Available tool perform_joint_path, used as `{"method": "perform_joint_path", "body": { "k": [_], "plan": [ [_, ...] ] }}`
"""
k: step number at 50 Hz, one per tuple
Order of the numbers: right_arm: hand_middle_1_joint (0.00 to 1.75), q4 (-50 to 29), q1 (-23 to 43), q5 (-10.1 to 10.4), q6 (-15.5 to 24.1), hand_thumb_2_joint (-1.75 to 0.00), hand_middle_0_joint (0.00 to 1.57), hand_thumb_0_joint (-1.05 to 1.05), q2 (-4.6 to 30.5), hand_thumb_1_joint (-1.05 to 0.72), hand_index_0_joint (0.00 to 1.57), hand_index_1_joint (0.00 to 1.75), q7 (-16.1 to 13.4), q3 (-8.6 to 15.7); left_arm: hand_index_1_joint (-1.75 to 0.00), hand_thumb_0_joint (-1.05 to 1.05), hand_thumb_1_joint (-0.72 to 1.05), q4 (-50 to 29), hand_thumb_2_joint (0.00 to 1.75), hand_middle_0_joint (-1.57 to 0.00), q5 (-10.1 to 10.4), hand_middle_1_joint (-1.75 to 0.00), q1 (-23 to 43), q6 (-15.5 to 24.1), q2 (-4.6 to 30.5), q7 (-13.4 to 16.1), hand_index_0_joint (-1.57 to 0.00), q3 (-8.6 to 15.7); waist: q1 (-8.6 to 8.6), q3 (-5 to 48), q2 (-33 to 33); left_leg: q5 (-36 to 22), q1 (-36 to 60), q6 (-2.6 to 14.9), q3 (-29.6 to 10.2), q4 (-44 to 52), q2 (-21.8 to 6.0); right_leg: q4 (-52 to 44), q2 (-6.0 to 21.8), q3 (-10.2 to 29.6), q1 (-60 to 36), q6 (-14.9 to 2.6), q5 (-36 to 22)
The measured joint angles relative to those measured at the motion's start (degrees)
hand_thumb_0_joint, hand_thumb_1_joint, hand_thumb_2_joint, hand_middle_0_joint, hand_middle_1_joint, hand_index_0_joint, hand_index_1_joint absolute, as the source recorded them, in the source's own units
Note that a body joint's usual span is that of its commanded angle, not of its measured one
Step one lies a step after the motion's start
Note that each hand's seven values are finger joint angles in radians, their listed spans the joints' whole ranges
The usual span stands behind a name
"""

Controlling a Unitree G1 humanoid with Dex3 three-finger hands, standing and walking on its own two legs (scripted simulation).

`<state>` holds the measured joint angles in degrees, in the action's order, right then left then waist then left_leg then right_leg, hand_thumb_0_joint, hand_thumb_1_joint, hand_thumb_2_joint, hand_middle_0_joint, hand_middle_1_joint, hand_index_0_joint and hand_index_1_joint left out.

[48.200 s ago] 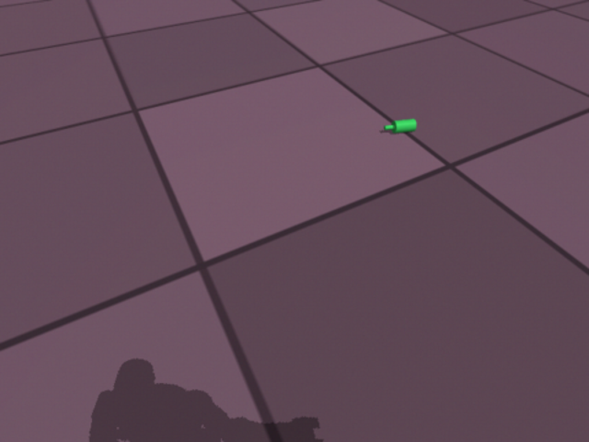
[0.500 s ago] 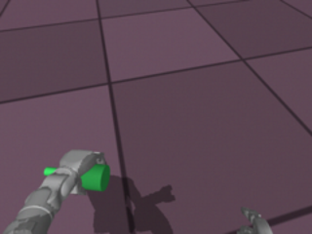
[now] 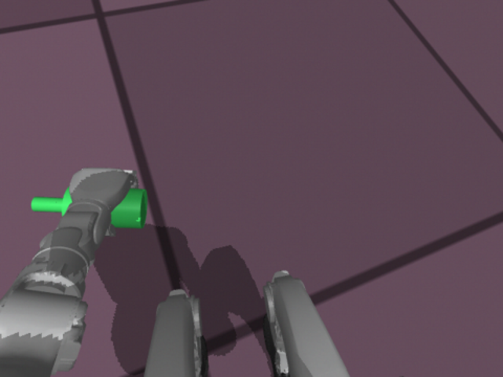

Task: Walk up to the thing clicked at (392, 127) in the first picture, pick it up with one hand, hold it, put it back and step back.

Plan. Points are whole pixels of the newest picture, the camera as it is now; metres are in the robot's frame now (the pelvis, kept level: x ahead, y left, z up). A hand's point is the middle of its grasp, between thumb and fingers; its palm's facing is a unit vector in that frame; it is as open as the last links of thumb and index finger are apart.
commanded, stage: crouch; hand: left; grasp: from above
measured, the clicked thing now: (91, 206) +0.45 +0.24 -0.13
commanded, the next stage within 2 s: lower in 1.36 s
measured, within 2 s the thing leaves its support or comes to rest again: neither
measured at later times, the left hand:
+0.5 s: hand (131, 221) +0.47 +0.21 -0.29, palm faces -0.46 +0.05 -0.88, open 10.2 cm
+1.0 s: hand (139, 220) +0.49 +0.21 -0.36, palm faces -0.47 +0.04 -0.88, open 10.2 cm
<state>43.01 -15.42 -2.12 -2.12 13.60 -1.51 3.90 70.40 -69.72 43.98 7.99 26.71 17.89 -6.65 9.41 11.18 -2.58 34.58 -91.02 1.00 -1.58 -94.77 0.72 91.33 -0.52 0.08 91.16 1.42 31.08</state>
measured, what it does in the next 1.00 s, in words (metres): lowers itself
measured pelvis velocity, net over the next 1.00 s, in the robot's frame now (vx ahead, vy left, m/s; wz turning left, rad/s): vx -0.01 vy -0.01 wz -0.06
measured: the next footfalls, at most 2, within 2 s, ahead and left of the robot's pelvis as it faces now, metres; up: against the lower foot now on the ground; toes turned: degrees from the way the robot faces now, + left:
none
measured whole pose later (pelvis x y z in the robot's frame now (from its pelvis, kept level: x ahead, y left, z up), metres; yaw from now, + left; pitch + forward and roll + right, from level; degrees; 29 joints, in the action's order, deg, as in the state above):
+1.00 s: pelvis -0.01 -0.01 -0.19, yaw -3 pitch +37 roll -7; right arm 41.4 -11.7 -7.3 1.3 14.5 7.0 -2.4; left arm 83.8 -75.6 60.6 13.8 40.2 19.8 0.5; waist 16.5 3.9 -0.4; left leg 40.8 -127.6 0.1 -5.3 -131.6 1.8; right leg 125.8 -0.5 -3.5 126.4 1.6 36.5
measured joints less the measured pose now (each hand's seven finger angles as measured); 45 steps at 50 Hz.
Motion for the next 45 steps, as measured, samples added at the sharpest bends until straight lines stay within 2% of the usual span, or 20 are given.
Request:
{"method": "perform_joint_path", "body": {
  "k": [8, 18, 26, 31, 38, 45],
  "plan": [
    [0.3, -0.36, 0.82, -0.75, 1.92, -0.9, 0.2, 0.01, -0.68, -0.91, 0.2, 0.3, 1.55, -1.82, -0.58, -0.01, -0.02, 3.91, 0.49, -0.66, -0.3, -0.6, 4.51, 1.5, 2.64, -1.18, -0.68, 1.74, 2.2, 0.12, -0.38, 2.08, -12.34, 0.36, -0.38, -10.37, 0.4, 9.84, 0.19, -0.4, 11.9, 0.33, 2.03],
    [0.3, -1.44, 3.9, -2.67, 3.85, -0.9, 0.2, 0.0, -0.35, -0.91, 0.2, 0.3, 4.46, -2.93, -0.56, -0.01, -0.02, 4.83, 0.5, -0.67, -3.89, -0.58, 8.16, 3.51, 5.31, 1.12, -0.7, 4.07, 3.14, -0.63, 0.58, 4.4, -24.27, -0.17, -1.66, -20.81, 1.35, 19.89, 0.9, -1.66, 23.08, 0.3, 4.71],
    [0.3, -2.22, 5.4, -3.75, 4.36, -0.91, 0.2, 0.0, 0.0, -0.92, 0.2, 0.3, 6.52, -3.01, -0.55, -0.01, -0.03, 6.46, 0.5, -0.67, -3.83, -0.58, 10.8, 2.97, 6.52, 1.65, -0.7, 4.82, 3.41, -2.79, 1.14, 5.46, -28.23, -0.78, -2.37, -25.32, 1.51, 24.44, 0.95, -2.32, 27.1, -0.05, 5.76],
    [0.3, -2.37, 5.56, -4.22, 4.29, -0.91, 0.2, 0.0, 0.35, -0.92, 0.2, 0.3, 7.22, -3.58, -0.55, -0.01, -0.03, 8.56, 0.52, -0.67, -3.77, -0.58, 12.65, 3.58, 8.01, 1.39, -0.7, 5.82, 4.39, -4.12, 1.56, 6.08, -29.67, -1.07, -2.76, -27.86, 1.28, 26.89, 0.66, -2.68, 28.75, -0.33, 6.07],
    [0.3, -1.9, 4.86, -4.72, 3.77, -0.91, 0.2, 0.0, 0.98, -0.92, 0.2, 0.3, 7.86, -4.13, -0.56, -0.01, -0.03, 11.06, 0.51, -0.67, -5.04, -0.59, 14.7, 5.1, 10.52, 1.7, -0.69, 7.06, 5.74, -5.12, 1.86, 6.65, -32.47, -1.14, -3.21, -31.75, 0.99, 30.29, 0.26, -3.09, 31.62, -0.33, 6.11],
    [0.3, -1.68, 4.16, -5.03, 3.42, -0.91, 0.2, 0.0, 1.2, -0.92, 0.2, 0.3, 8.37, -5.18, -0.57, -0.01, -0.02, 12.85, 0.52, -0.66, -5.8, -0.6, 16.04, 5.58, 12.58, 2.02, -0.68, 7.31, 6.59, -6.57, 1.85, 6.52, -35.15, -0.92, -3.43, -34.99, 0.99, 32.98, 0.1, -3.29, 34.03, 0.01, 5.72]
  ]
}}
